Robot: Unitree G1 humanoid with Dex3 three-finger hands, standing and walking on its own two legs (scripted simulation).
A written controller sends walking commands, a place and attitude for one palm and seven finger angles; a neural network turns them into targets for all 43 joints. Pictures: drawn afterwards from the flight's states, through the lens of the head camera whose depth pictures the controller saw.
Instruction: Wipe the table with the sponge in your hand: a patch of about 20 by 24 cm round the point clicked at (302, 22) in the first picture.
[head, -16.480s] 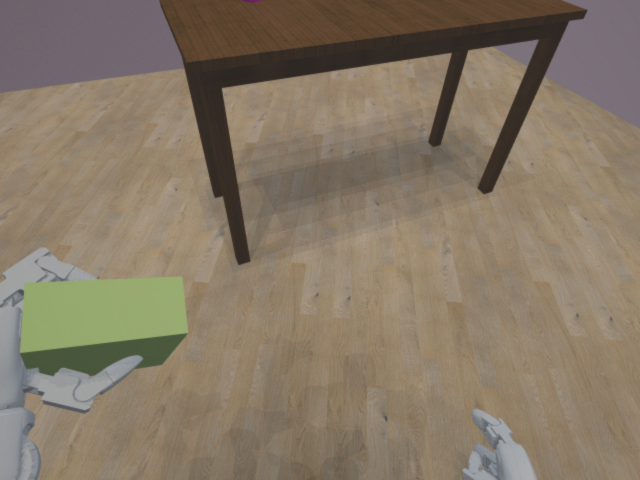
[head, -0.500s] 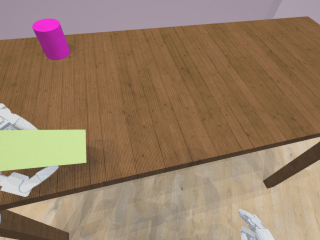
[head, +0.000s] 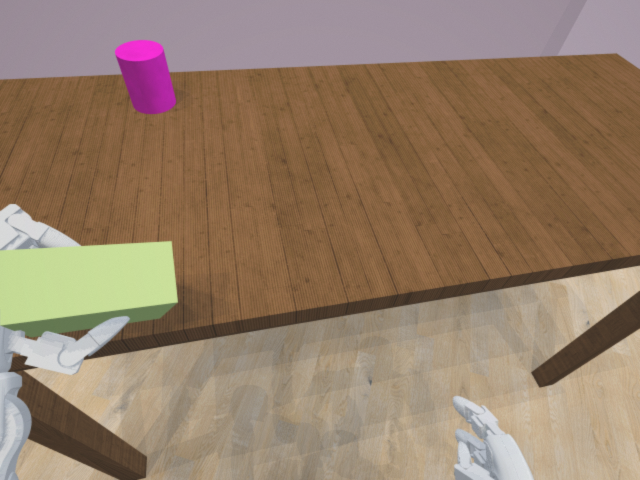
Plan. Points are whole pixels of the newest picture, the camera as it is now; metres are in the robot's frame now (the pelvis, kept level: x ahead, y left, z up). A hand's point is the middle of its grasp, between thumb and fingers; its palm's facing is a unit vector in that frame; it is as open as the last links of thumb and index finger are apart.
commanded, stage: come to a stop and stand still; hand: left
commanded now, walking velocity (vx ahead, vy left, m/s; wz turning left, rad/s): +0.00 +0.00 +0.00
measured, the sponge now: (120, 289) +0.24 +0.23 +0.15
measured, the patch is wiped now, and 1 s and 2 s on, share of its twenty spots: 0.00 0.00 0.00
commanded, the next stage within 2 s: look again from close up in 0.12 s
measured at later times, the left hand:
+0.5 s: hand (68, 292) +0.22 +0.26 +0.17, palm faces +0.41 -0.86 -0.31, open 9.6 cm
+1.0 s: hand (111, 269) +0.23 +0.21 +0.20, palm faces +0.33 -0.74 -0.59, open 9.6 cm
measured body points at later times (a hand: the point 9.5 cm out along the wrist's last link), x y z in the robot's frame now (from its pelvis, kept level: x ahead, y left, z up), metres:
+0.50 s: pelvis +0.01 +0.00 +0.00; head +0.03 +0.02 +0.45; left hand +0.20 +0.30 +0.19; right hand +0.17 -0.23 -0.07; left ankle +0.01 +0.08 -0.73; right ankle +0.08 -0.11 -0.73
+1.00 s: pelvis +0.03 -0.02 +0.00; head +0.03 -0.03 +0.45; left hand +0.21 +0.25 +0.23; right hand +0.25 -0.22 -0.07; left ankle +0.01 +0.08 -0.73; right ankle +0.07 -0.11 -0.73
